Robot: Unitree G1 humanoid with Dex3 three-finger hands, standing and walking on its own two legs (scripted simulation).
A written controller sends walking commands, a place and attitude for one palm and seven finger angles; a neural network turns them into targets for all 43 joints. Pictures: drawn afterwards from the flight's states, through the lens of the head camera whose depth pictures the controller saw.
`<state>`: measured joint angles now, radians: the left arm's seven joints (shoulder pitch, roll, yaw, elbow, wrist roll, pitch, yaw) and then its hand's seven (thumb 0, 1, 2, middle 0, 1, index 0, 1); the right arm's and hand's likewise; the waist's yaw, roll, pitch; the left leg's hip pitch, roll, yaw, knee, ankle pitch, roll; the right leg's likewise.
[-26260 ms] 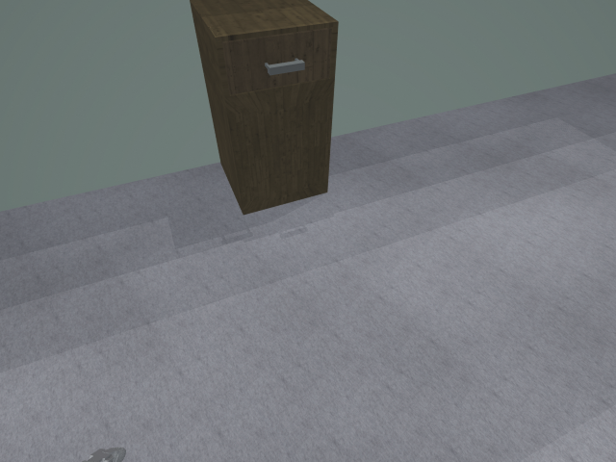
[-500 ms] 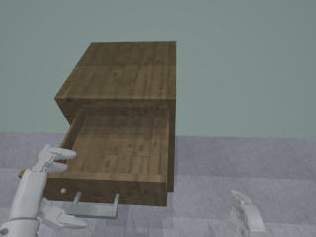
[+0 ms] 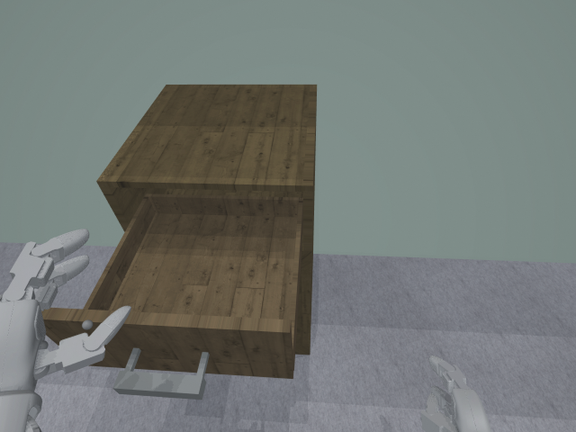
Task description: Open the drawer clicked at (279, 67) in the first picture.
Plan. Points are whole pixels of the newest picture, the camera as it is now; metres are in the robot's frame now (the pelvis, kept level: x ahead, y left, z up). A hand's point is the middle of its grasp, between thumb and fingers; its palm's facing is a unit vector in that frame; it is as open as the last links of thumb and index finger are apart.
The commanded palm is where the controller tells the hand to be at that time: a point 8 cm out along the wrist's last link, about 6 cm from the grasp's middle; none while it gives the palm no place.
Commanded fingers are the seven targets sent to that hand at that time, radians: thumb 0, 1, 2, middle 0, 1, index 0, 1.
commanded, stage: draw the hand back to the body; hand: left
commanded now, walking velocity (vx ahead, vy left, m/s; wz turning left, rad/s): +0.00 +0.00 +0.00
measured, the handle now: (165, 370) +0.22 +0.23 -0.08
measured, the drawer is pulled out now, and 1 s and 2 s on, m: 0.30 0.30 0.30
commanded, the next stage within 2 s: step back with the hand held close in 0.38 s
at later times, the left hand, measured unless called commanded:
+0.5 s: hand (84, 324) +0.18 +0.23 +0.16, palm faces +0.40 -0.82 -0.40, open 7.5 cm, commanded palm +0.13 +0.27 +0.17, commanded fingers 0.00 0.90 0.90 -0.20 -0.30 -0.20 -0.30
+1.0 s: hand (36, 346) +0.15 +0.27 +0.16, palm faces +0.35 -0.80 -0.50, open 7.4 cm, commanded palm +0.09 +0.30 +0.17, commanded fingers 0.00 0.90 0.90 -0.20 -0.30 -0.20 -0.30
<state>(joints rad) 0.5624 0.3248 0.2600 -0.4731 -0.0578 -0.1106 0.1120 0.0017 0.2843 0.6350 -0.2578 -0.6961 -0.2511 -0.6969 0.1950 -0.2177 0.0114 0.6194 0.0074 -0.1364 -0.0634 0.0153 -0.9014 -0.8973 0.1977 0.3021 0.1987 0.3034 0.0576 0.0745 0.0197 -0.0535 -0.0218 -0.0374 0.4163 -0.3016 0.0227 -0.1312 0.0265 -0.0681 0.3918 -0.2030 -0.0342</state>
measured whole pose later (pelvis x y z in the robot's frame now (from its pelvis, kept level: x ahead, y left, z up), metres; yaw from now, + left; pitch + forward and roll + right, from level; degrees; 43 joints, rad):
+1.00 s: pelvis -0.04 +0.02 -0.01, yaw +0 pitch +1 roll +1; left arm 0.64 0.42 0.40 -0.61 -0.05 -0.19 0.13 0.02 0.89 0.90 -0.22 -0.30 -0.21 -0.30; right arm 0.16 -0.19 -0.02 0.55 0.01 -0.04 -0.06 0.01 -0.90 -0.90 0.20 0.30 0.20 0.30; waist 0.01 -0.03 0.02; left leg -0.25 -0.08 -0.01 0.51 -0.27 0.06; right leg -0.35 -0.03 -0.04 0.53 -0.19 0.00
